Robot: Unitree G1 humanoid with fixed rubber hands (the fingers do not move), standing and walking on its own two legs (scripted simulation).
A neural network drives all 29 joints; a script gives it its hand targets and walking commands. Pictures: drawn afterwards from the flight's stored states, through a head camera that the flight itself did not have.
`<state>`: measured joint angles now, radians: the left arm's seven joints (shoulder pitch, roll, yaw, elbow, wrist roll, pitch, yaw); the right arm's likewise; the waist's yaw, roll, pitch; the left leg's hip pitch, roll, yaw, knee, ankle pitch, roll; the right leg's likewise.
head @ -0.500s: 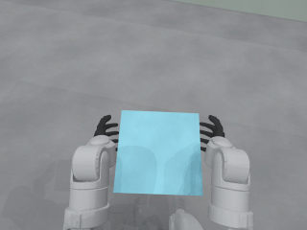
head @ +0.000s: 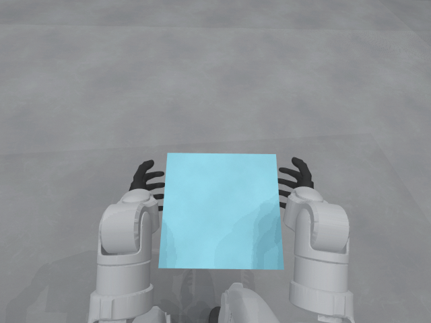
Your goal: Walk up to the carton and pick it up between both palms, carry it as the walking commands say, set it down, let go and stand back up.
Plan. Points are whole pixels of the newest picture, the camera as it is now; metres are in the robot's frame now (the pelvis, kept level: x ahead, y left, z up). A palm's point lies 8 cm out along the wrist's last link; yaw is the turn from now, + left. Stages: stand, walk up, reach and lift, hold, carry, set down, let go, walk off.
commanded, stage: carry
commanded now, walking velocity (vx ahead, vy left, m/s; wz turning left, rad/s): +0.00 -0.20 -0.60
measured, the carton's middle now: (220, 215) +0.33 +0.00 -0.03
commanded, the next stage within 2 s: none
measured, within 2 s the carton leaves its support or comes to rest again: neither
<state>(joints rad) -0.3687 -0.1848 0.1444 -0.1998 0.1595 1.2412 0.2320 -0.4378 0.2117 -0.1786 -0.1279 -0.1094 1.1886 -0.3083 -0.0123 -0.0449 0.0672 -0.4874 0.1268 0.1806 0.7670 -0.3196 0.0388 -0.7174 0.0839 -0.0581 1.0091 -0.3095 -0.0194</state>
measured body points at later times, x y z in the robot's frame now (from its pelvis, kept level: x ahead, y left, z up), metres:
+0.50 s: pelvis -0.16 -0.14 +0.00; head -0.10 -0.16 +0.45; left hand +0.19 -0.12 +0.06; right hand +0.10 -0.38 +0.07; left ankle -0.13 -0.05 -0.67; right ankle -0.08 -0.24 -0.71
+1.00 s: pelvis -0.35 -0.24 +0.00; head -0.33 -0.26 +0.45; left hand -0.01 -0.30 +0.07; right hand -0.16 -0.53 +0.07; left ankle -0.25 -0.12 -0.66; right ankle -0.35 -0.39 -0.71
